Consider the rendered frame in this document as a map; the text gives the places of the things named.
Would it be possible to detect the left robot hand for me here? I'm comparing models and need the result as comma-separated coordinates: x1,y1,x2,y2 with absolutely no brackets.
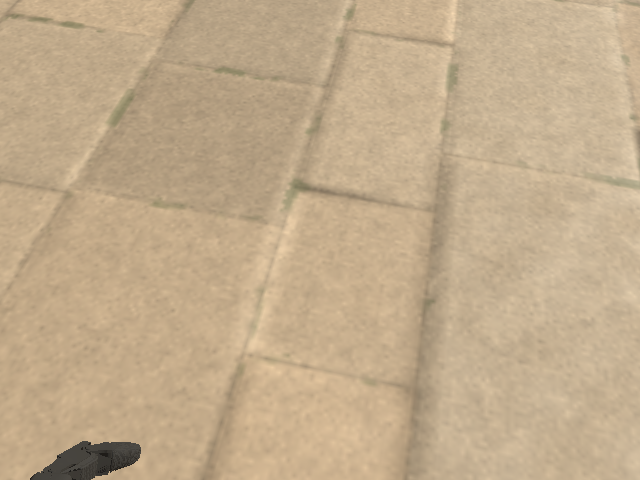
30,441,141,480

